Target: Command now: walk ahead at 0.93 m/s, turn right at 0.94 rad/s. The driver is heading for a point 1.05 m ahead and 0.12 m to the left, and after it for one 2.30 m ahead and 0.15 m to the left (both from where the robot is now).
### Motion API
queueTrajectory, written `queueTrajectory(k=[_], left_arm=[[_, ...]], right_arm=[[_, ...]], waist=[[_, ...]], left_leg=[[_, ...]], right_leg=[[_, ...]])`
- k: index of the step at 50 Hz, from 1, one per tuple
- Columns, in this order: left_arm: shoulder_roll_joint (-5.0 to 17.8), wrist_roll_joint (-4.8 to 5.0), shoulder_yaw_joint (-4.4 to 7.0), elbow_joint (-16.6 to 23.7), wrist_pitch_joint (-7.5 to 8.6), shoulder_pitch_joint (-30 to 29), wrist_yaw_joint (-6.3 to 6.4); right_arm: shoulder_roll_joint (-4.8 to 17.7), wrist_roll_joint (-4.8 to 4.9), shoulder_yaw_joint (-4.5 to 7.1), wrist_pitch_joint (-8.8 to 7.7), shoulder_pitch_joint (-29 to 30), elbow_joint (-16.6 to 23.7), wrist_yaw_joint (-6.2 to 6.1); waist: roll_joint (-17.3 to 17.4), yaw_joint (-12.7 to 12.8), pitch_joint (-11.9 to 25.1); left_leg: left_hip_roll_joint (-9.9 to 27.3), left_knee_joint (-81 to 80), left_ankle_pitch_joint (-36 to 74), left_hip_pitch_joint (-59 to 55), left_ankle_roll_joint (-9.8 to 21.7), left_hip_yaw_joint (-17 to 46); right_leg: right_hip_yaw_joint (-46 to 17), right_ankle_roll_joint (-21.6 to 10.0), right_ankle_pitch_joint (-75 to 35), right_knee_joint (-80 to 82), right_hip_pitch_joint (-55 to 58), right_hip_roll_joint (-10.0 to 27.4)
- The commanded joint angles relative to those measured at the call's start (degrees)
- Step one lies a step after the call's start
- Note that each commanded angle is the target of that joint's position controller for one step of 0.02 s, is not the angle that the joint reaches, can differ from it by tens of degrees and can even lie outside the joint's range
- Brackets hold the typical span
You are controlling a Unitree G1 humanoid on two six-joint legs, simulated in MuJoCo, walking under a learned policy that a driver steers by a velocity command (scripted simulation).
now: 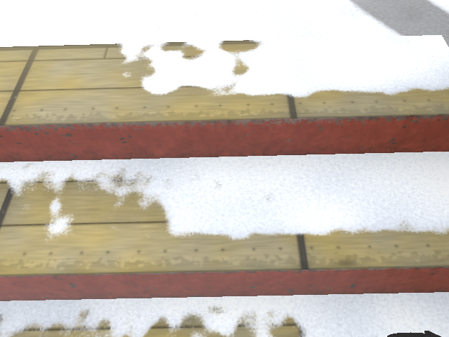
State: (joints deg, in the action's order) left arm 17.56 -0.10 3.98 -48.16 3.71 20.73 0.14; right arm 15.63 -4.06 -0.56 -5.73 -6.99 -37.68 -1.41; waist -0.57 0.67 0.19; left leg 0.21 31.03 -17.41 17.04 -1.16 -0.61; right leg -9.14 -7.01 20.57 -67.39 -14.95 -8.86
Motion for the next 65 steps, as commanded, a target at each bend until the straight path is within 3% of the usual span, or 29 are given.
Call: queueTrajectory(k=[1,4,8,10,12,13,14,15,16,19,22,26,28,32,33,34,35,37,41,43,47,49,51,52,53,55,58,62,65], left_arm=[[-0.3,0.49,-1.72,12.5,0.27,-9.1,1.78],[-5.9,-1.89,-4.0,23.2,-2.88,-30.1,0.73],[-7.8,-0.59,-5.95,32.8,-4.24,-38.3,1.54],[-5.2,-1.56,-5.83,26.9,-4.85,-24.5,-0.99],[0.5,-1.42,-2.66,21.2,-6.03,-2.9,-1.37],[3.3,-1.6,-1.0,18.7,-5.68,6.7,-1.26],[7.2,-1.01,0.85,17.7,-5.1,2.2,-1.24],[14.4,-1.1,2.85,15.8,-4.64,-3.5,-0.72],[11.9,-2.38,3.15,16.0,-4.35,-2.1,0.46],[2.4,-3.76,0.8,4.5,0.33,-1.0,-0.11],[-5.9,-3.13,-2.04,0.5,2.68,-1.4,-1.37],[-6.7,-2.46,-3.26,-8.2,4.01,5.9,-2.31],[-5.6,0.64,-4.22,-6.1,2.91,3.1,-0.2],[13.9,4.17,0.68,0.9,7.35,-5.7,3.12],[13.8,3.54,1.46,4.5,7.01,-9.8,2.48],[7.6,2.31,0.69,8.2,5.98,-15.1,1.24],[-4.2,-3.67,-2.34,15.0,6.21,-15.4,0.01],[-5.2,-4.06,-3.84,18.7,5.71,-4.9,-1.37],[-8.7,-4.08,-6.51,24.2,0.59,-15.1,0.86],[-10.7,-3.96,-7.84,29.9,0.05,-26.8,2.24],[-8.1,-3.68,-8.58,35.6,1.27,-34.0,1.87],[-6.3,-1.28,-5.95,27.8,1.0,-14.8,2.2],[4.7,-1.45,-0.13,21.2,0.41,10.3,2.43],[11.2,-2.81,1.73,18.5,2.03,10.8,1.91],[10.5,-2.19,2.19,18.2,2.89,0.5,1.24],[0.5,0.1,0.56,13.5,3.53,-9.5,0.9],[-7.0,-1.99,-1.64,2.8,3.84,-3.4,0.23],[-5.6,-1.64,-2.05,1.8,3.45,-8.6,0.64],[0.3,-0.68,-0.5,2.8,3.69,-10.5,1.99]], right_arm=[[8.2,-2.49,3.95,0.74,-21.5,-4.2,0.07],[1.4,-0.72,2.27,-2.32,-18.6,-11.5,0.64],[-0.3,1.43,1.08,-2.46,-10.1,-15.9,1.66],[4.0,5.01,1.09,-1.29,-9.0,-12.0,-0.76],[21.3,6.16,5.5,-3.05,-10.3,-8.4,0.46],[23.4,6.87,7.59,-3.18,-6.3,-5.8,1.83],[17.2,5.2,7.39,-3.46,-9.3,-6.0,3.29],[5.8,2.66,4.67,-3.67,-11.7,0.3,5.11],[3.7,1.18,3.98,-4.39,-10.2,3.2,4.69],[-8.4,0.72,-0.46,-1.97,-2.9,6.5,2.95],[-8.2,3.36,-0.36,2.24,-5.6,4.5,2.06],[-14.6,4.96,-3.45,3.36,13.0,11.9,-0.56],[-8.5,6.06,-2.51,4.22,8.5,9.1,0.22],[2.6,4.79,1.92,6.64,-18.1,1.1,0.26],[6.1,4.17,3.66,6.16,-22.3,0.2,0.91],[7.4,5.01,5.38,4.38,-23.4,-2.4,2.18],[7.9,4.76,6.21,3.49,-15.6,-4.4,1.8],[2.3,3.01,5.01,3.71,-11.2,-1.3,1.15],[0.8,2.62,4.37,1.08,-15.8,-8.9,1.42],[2.3,2.05,4.13,-0.38,-18.6,-10.6,2.01],[7.1,3.52,5.88,-0.61,-20.5,-11.6,-0.13],[11.4,5.35,7.21,-0.7,-16.0,-7.7,0.56],[17.3,4.02,10.4,-2.72,-6.4,-4.1,2.84],[5.6,2.97,8.03,-4.08,-0.9,-0.3,4.29],[0.9,2.56,6.74,-3.47,-5.8,4.4,4.55],[-0.5,0.2,6.01,0.19,-7.6,4.3,3.8],[-6.9,0.92,3.52,4.39,-1.8,7.1,4.37],[-1.9,3.23,3.65,6.52,0.3,8.3,3.14],[0.8,2.9,4.77,6.85,-4.5,5.4,3.62]], waist=[[11.2,-5.8,12.5],[4.1,-2.0,-10.7],[0.9,7.3,-16.4],[-1.6,11.3,-1.6],[10.4,17.9,19.3],[12.1,21.4,25.7],[3.6,17.0,22.4],[-20.6,7.7,23.2],[-12.5,7.6,27.9],[2.4,0.8,2.7],[1.5,-4.1,-3.5],[0.5,-2.9,-9.9],[4.0,-5.4,-3.1],[-8.4,-19.6,20.3],[-5.3,-21.7,20.8],[4.1,-21.5,15.3],[16.4,-8.6,3.9],[0.9,-2.0,12.6],[-9.0,2.9,-8.4],[-3.3,0.4,-12.1],[-2.5,-1.3,-4.1],[-3.7,6.8,16.0],[3.8,20.3,30.6],[-17.1,17.5,30.2],[-21.4,7.2,32.8],[-6.3,1.1,14.1],[-0.6,-2.7,1.3],[-2.2,-7.7,-10.6],[-4.3,-9.8,-6.9]], left_leg=[[30.7,-3.8,33.8,-41.9,17.2,30.5],[26.8,-22.2,0.0,-17.3,9.3,18.6],[15.6,-36.9,12.5,5.3,1.9,-11.1],[7.9,-30.2,64.4,17.2,6.4,-19.4],[13.4,-6.5,104.4,1.2,9.0,-13.6],[15.5,11.6,107.8,-3.3,8.4,-9.5],[9.3,36.5,53.0,2.8,6.2,-6.2],[-1.2,69.5,3.5,23.9,3.4,-2.6],[-1.1,84.9,8.1,30.3,5.7,10.1],[0.0,93.2,6.2,43.7,8.0,11.2],[-0.8,86.1,1.3,46.8,7.8,11.1],[-3.7,85.6,-5.8,60.4,10.2,1.0],[-5.9,65.4,0.7,31.9,9.2,-9.3],[-9.3,43.2,-1.8,-6.6,9.4,-14.9],[-8.2,28.5,-3.1,-9.3,13.9,-7.7],[-5.5,1.8,5.6,-14.2,19.9,5.8],[-3.2,7.9,41.5,-13.5,21.6,21.3],[7.7,-11.4,-5.0,-16.9,28.6,53.6],[0.0,-11.5,-0.8,4.8,18.4,28.6],[0.1,-17.2,3.4,10.4,18.3,28.8],[0.9,-29.9,21.4,12.9,16.8,22.3],[-2.0,-13.7,66.6,23.9,15.3,20.0],[-2.0,25.3,80.1,9.8,10.6,19.3],[-11.3,54.3,7.2,18.4,7.1,12.5],[-9.8,68.5,7.5,29.7,7.5,13.9],[-1.9,73.4,11.9,35.6,8.9,6.6],[-0.4,83.1,3.2,44.8,11.0,7.1],[-0.3,56.5,2.4,38.9,7.9,4.3],[-3.3,29.1,18.8,16.7,6.2,-7.6]], right_leg=[[3.8,-0.3,8.1,-45.4,-46.8,7.2],[-0.1,-1.4,17.6,-56.5,-64.2,12.9],[8.5,-3.4,16.2,-37.6,-53.0,12.5],[21.7,-1.7,0.7,-17.6,-10.2,5.1],[19.4,-1.6,0.6,-11.7,9.1,1.1],[14.5,-2.3,3.0,-1.1,15.9,0.0],[2.0,-4.6,4.2,19.4,18.8,-0.7],[-32.7,-9.2,-8.2,38.5,23.6,17.8],[-43.6,-8.8,-2.1,45.7,24.3,21.2],[-21.1,-4.1,-3.8,42.9,1.8,19.6],[-2.8,3.5,-16.3,46.9,-5.8,18.7],[12.6,7.4,-26.8,57.2,-5.0,15.5],[21.3,6.4,-52.8,66.2,-13.7,13.5],[18.7,3.8,-120.9,33.7,1.9,20.6],[18.4,5.0,-112.9,10.6,4.3,19.9],[17.0,5.5,-47.1,-19.2,-5.6,9.8],[9.2,7.1,-7.7,-44.7,-30.3,1.8],[1.5,4.3,-6.1,-60.2,-43.9,3.7],[3.9,3.4,8.0,-52.6,-55.5,10.3],[9.4,4.3,15.0,-54.0,-60.0,11.0],[10.2,2.8,13.0,-16.3,-34.4,15.6],[15.6,4.6,-4.5,-6.4,15.4,7.2],[6.1,2.8,7.8,8.1,25.4,10.2],[-19.3,-2.0,13.6,24.1,25.4,25.3],[-48.6,-3.9,16.8,45.7,25.4,32.6],[-37.2,-4.8,32.7,44.0,11.0,31.4],[-14.4,0.7,11.4,41.2,0.7,27.8],[14.8,8.9,-22.0,52.5,-8.5,23.2],[28.0,8.8,-42.0,51.6,-9.6,16.5]])
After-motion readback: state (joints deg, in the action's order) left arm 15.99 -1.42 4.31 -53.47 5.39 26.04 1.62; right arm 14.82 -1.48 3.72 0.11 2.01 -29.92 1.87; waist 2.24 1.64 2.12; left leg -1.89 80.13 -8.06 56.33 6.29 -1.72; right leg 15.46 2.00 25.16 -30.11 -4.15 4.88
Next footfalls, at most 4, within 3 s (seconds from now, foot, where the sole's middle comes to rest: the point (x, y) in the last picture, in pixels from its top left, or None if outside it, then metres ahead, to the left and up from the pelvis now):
0.28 right None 0.35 -0.15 -0.61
0.68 left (305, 211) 0.70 -0.16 -0.46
1.02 right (363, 64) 1.13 -0.36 -0.32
1.44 left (261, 10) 1.43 -0.07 -0.31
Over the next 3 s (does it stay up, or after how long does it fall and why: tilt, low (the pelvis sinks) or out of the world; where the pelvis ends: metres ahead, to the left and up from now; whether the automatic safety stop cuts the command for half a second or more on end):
stays up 1.47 -0.21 0.46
